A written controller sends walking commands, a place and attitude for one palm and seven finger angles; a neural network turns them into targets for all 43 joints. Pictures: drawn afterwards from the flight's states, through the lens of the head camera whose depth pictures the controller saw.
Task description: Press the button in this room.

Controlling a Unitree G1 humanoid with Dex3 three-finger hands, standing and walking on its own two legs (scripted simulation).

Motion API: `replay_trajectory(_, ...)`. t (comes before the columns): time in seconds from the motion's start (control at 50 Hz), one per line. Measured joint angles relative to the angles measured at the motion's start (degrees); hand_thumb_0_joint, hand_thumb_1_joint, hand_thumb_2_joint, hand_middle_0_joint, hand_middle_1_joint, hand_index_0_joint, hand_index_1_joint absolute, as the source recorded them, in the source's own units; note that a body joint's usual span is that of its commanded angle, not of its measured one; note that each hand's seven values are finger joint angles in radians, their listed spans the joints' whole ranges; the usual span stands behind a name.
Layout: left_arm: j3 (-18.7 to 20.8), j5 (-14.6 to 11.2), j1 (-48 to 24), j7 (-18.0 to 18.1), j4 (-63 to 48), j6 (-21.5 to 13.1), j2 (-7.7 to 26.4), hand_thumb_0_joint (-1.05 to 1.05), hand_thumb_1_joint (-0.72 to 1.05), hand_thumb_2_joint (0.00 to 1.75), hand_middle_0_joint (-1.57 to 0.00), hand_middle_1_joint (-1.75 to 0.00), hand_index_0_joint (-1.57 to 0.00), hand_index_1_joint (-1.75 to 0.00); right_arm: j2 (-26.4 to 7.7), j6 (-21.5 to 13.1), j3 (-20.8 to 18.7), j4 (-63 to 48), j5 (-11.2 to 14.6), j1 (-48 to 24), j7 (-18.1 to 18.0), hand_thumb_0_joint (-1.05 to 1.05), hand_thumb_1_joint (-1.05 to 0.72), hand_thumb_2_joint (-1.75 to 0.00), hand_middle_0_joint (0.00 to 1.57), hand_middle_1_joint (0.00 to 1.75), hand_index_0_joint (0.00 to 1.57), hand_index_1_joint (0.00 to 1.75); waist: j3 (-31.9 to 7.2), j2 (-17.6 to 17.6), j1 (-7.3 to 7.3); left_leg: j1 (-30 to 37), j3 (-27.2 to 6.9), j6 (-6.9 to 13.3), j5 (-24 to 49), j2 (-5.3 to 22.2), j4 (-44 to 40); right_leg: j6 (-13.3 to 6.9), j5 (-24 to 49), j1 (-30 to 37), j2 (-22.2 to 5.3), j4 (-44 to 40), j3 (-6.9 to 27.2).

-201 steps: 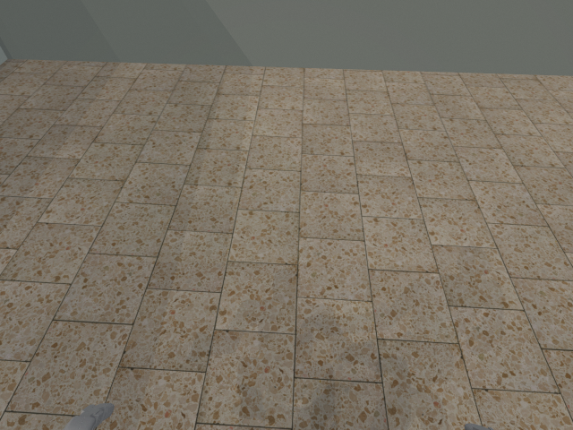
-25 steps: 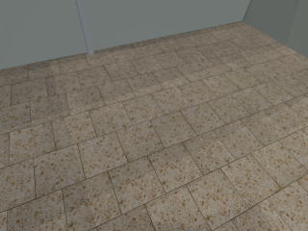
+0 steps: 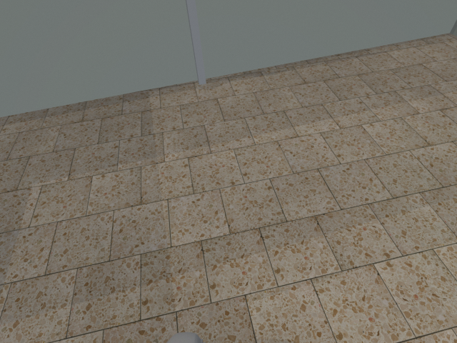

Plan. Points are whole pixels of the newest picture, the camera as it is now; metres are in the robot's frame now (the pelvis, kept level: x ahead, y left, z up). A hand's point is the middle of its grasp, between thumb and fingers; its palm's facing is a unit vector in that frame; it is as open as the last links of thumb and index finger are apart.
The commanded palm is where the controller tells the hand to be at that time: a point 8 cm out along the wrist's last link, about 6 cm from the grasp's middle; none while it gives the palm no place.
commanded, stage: turn or walk to find it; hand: left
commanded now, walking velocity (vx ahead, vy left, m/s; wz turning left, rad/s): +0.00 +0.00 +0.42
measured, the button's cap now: out of the picture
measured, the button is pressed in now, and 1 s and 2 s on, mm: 0 0 0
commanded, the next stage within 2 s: none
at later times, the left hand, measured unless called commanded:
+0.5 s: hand out of the picture -0.05 +0.28 -0.17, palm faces +0.27 -0.93 -0.24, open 7.4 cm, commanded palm none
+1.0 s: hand out of the picture -0.07 +0.20 -0.15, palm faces +0.42 -0.87 -0.27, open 7.4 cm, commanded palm none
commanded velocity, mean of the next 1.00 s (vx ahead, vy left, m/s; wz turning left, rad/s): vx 0.00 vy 0.00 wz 0.42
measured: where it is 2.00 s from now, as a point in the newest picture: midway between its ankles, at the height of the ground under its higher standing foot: outside the picture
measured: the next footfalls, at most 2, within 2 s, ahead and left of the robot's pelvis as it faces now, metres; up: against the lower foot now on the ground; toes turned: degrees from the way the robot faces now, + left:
left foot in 0.24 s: +0.00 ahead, +0.15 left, +0.00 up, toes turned +11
right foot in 0.76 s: +0.00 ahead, -0.08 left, +0.00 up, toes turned +14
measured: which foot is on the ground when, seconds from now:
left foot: up 0.00-0.22, down 0.24-0.76, up 0.78-1.00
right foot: down 0.00-0.24, up 0.26-0.74, down 0.76-1.00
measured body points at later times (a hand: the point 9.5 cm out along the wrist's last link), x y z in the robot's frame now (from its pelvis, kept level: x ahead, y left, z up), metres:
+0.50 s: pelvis -0.04 +0.06 +0.00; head -0.03 +0.09 +0.45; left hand -0.06 +0.33 -0.16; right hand +0.10 -0.16 -0.13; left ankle -0.04 +0.15 -0.74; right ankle -0.02 -0.10 -0.66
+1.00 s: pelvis -0.07 -0.01 +0.00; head -0.05 -0.04 +0.45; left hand -0.09 +0.24 -0.12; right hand +0.03 -0.25 -0.17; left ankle -0.16 +0.13 -0.65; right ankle -0.04 -0.09 -0.74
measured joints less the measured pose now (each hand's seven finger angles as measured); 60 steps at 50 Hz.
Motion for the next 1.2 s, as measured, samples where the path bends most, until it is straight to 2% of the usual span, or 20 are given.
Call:
replay_trajectory(0.08,0.3,0.4,1.4,-0.1,1.0,0.0,0.7,0.01,0.91,0.90,-0.20,-0.29,-0.20,-0.30,0.3,0.1,0.5,0.1,0.2,-2.1,-0.1,0.00,-0.91,-0.90,0.19,0.30,0.20,0.30,0.6,-1.0,1.28,3.3,1.6,0.0,-3.8,0.7,-6.7,0.3,-0.1,-0.9,-1.1,0.9,-1.9)
replay_trajectory(0.16,0.8,0.8,2.5,-0.2,2.2,0.3,2.2,0.01,0.91,0.90,-0.20,-0.29,-0.20,-0.30,0.9,-0.6,1.2,-0.9,0.7,-5.1,-0.2,0.01,-0.91,-0.90,0.19,0.30,0.20,0.30,1.4,-2.6,2.85,7.5,4.2,0.8,-7.2,0.5,-17.0,1.2,-0.3,-2.4,-2.7,2.8,-3.4)
replay_trajectory(0.2,1.1,0.9,3.0,-0.3,2.9,0.5,3.2,0.01,0.91,0.90,-0.20,-0.29,-0.20,-0.30,1.3,-1.3,1.6,-1.8,1.0,-6.6,-0.3,0.00,-0.91,-0.90,0.19,0.30,0.20,0.30,1.6,-3.4,3.38,10.0,5.6,1.4,-6.2,0.1,-23.3,2.0,-0.8,-3.4,-3.7,4.6,-4.2)
replay_trajectory(0.24,1.5,0.5,3.7,-0.4,3.5,1.0,4.1,0.01,0.91,0.90,-0.20,-0.29,-0.20,-0.30,1.4,-2.4,1.9,-3.0,1.0,-7.5,-0.2,0.00,-0.91,-0.90,0.19,0.30,0.20,0.30,1.3,-3.8,3.40,13.4,6.4,2.4,-0.1,-0.2,-32.0,3.1,-2.1,-4.9,-4.7,7.9,-5.1)
replay_trajectory(0.26,1.8,0.3,3.7,-0.4,3.8,1.6,4.9,0.01,0.91,0.90,-0.20,-0.29,-0.20,-0.30,1.9,-3.0,2.0,-3.3,0.9,-8.1,-0.3,0.00,-0.91,-0.90,0.19,0.30,0.20,0.30,1.5,-4.9,3.50,13.0,6.5,3.6,0.9,-1.1,-31.9,4.1,-5.0,-6.4,-5.4,11.1,-3.9)
replay_trajectory(0.3,2.1,0.2,3.5,-0.3,4.4,3.0,6.0,0.01,0.91,0.90,-0.20,-0.29,-0.20,-0.30,2.8,-3.5,2.5,-3.9,0.7,-8.9,-0.3,0.00,-0.91,-0.90,0.19,0.30,0.20,0.30,1.7,-6.1,3.99,12.7,6.7,5.9,0.4,-1.9,-31.0,5.4,-12.1,-9.9,-4.3,19.8,1.0)
replay_trajectory(0.32,2.3,0.3,3.4,-0.3,4.6,3.5,6.3,0.01,0.91,0.90,-0.20,-0.29,-0.20,-0.30,3.2,-3.6,2.8,-4.1,0.6,-9.0,-0.5,0.00,-0.91,-0.90,0.20,0.30,0.20,0.30,1.5,-6.1,4.03,13.0,6.5,6.6,0.5,-2.0,-31.6,5.7,-13.2,-11.5,-3.5,23.9,2.7)
replay_trajectory(0.38,2.4,0.4,2.4,-0.8,4.7,3.9,6.5,0.01,0.91,0.90,-0.20,-0.29,-0.19,-0.30,3.7,-3.7,3.3,-4.5,0.5,-8.9,-1.0,0.00,-0.91,-0.90,0.20,0.30,0.20,0.30,0.9,-5.3,3.68,14.1,5.2,7.2,2.7,-2.4,-35.2,6.6,-10.5,-14.7,-2.1,32.1,6.1)
replay_trajectory(0.44,2.4,0.3,1.3,-1.1,3.9,3.2,6.5,0.01,0.91,0.90,-0.20,-0.29,-0.19,-0.30,4.0,-4.0,3.7,-4.5,0.7,-8.5,-1.2,0.00,-0.90,-0.90,0.20,0.30,0.20,0.30,0.6,-4.8,3.44,15.0,4.2,7.7,5.2,-3.2,-38.6,7.5,-7.4,-15.9,-1.8,34.6,8.3)
replay_trajectory(0.52,2.3,0.2,-0.3,-0.9,2.8,2.9,6.1,0.01,0.91,0.90,-0.20,-0.29,-0.19,-0.30,4.3,-4.0,3.6,-4.4,0.8,-7.4,-1.2,0.00,-0.90,-0.90,0.20,0.30,0.21,0.30,0.3,-4.2,2.66,15.0,2.9,7.9,7.1,-4.1,-40.7,8.3,-6.8,-15.0,-1.5,32.4,9.7)
replay_trajectory(0.62,2.0,0.0,-2.8,-0.7,1.4,3.0,5.1,0.01,0.91,0.90,-0.20,-0.29,-0.19,-0.30,4.2,-3.6,3.1,-4.0,0.4,-5.4,-1.0,0.00,-0.90,-0.90,0.20,0.30,0.21,0.30,0.3,-3.0,0.94,13.4,1.0,7.5,8.3,-4.9,-40.6,8.2,-9.4,-11.9,-0.4,25.0,10.3)
replay_trajectory(0.7,1.5,-0.4,-4.8,-0.6,0.0,2.4,3.9,0.01,0.91,0.90,-0.20,-0.29,-0.19,-0.30,3.4,-3.0,2.5,-3.5,0.1,-3.7,-0.9,0.00,-0.90,-0.90,0.20,0.30,0.21,0.30,0.5,-1.6,-0.41,11.2,-0.7,6.5,8.9,-5.4,-39.3,7.4,-9.5,-8.1,1.3,16.1,10.1)
replay_trajectory(0.74,1.2,-0.5,-5.3,-0.6,-0.8,1.8,3.4,0.01,0.91,0.90,-0.20,-0.29,-0.19,-0.30,2.8,-2.6,2.1,-3.2,0.2,-2.7,-0.8,0.00,-0.90,-0.90,0.20,0.30,0.21,0.30,0.4,-1.0,-0.70,9.6,-1.5,5.7,8.9,-5.8,-37.9,6.9,-5.9,-5.1,2.0,8.9,9.7)
replay_trajectory(0.76,1.1,-0.5,-5.3,-0.6,-1.1,1.3,3.1,0.01,0.91,0.90,-0.20,-0.29,-0.19,-0.30,2.6,-2.5,1.8,-3.0,0.4,-2.3,-0.8,0.00,-0.90,-0.90,0.20,0.30,0.21,0.30,0.3,-0.8,-0.64,8.6,-1.8,5.2,8.6,-6.0,-36.7,5.8,-2.8,-3.4,2.1,4.8,9.4)
replay_trajectory(0.8,0.6,0.0,-5.3,-0.4,-1.3,0.7,1.9,0.01,0.91,0.90,-0.20,-0.29,-0.20,-0.30,1.6,-1.9,1.2,-2.5,0.6,-1.8,-0.7,0.00,-0.90,-0.90,0.20,0.30,0.20,0.30,0.8,1.1,-0.86,6.1,-2.7,4.4,1.7,-5.7,-30.5,2.7,-1.4,-3.0,2.8,4.3,7.7)
replay_trajectory(0.84,0.3,0.0,-4.5,-0.4,-1.6,0.7,1.3,0.01,0.91,0.90,-0.20,-0.29,-0.20,-0.30,1.2,-1.0,0.7,-2.0,0.4,-1.0,-0.5,0.00,-0.90,-0.90,0.20,0.30,0.20,0.30,0.3,1.1,-0.90,2.4,-1.7,3.7,-4.2,-6.1,-18.9,1.3,-2.0,-2.5,1.8,4.0,6.4)
replay_trajectory(0.9,0.1,-0.1,-3.2,-0.2,-1.2,0.9,0.8,0.01,0.91,0.90,-0.20,-0.29,-0.20,-0.30,0.5,-0.4,0.1,-1.4,0.1,-0.4,0.0,0.01,-0.91,-0.90,0.20,0.30,0.20,0.30,0.0,0.8,-0.81,-1.2,-0.2,2.6,-2.9,-4.7,-4.8,1.0,-1.1,-1.0,0.9,1.7,4.9)
replay_trajectory(0.96,0.0,-0.1,-2.4,-0.2,-0.5,0.7,0.5,0.01,0.91,0.90,-0.20,-0.29,-0.20,-0.30,0.0,-0.5,-0.1,-1.1,0.0,0.0,0.1,0.00,-0.91,-0.90,0.20,0.30,0.20,0.30,0.1,0.7,-1.10,-1.8,0.0,1.3,-0.4,-2.5,0.7,0.9,-0.3,-0.3,0.3,0.3,2.9)
replay_trajectory(1.06,-0.1,0.2,-1.0,-0.2,0.1,0.1,0.2,0.01,0.91,0.90,-0.20,-0.29,-0.20,-0.30,-0.1,0.0,0.1,-0.1,0.1,-0.5,0.1,0.00,-0.91,-0.90,0.20,0.30,0.20,0.30,0.6,0.0,-0.04,0.7,0.5,0.0,-1.4,0.1,-1.7,1.0,-0.3,-0.5,-0.9,0.4,-0.1)
replay_trajectory(1.2,0.7,0.9,0.9,-0.5,1.8,0.4,2.2,0.01,0.91,0.90,-0.20,-0.29,-0.20,-0.30,0.8,-0.7,1.1,-1.0,0.8,-4.9,-0.1,0.01,-0.91,-0.90,0.19,0.30,0.20,0.30,2.0,-2.6,2.45,7.6,4.3,0.7,-7.1,0.6,-18.0,2.4,-0.9,-2.8,-3.5,3.3,-2.9)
